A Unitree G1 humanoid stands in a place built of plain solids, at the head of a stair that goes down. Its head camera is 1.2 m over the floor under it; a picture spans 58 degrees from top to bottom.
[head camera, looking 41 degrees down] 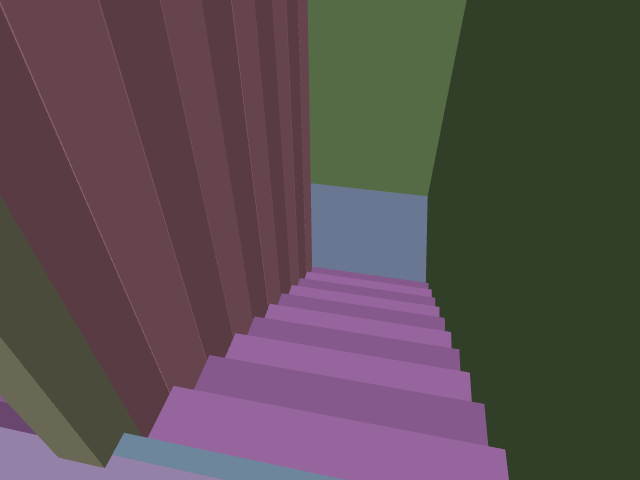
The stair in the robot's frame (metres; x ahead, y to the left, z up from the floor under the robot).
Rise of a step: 0.18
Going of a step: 0.25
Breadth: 1.11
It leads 11 degrees to the right of straight ahead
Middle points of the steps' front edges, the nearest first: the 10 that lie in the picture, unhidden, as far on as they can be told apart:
0.70 -0.03 -0.17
0.94 -0.08 -0.35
1.19 -0.13 -0.53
1.43 -0.18 -0.70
1.68 -0.23 -0.88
1.93 -0.28 -1.06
2.17 -0.33 -1.23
2.42 -0.38 -1.41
2.66 -0.43 -1.59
2.91 -0.47 -1.76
